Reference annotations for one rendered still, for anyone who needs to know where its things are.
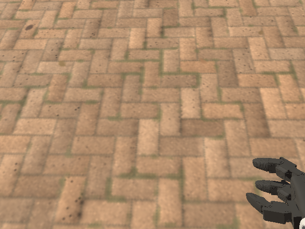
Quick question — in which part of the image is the right robot hand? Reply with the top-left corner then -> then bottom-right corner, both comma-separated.
246,156 -> 305,229

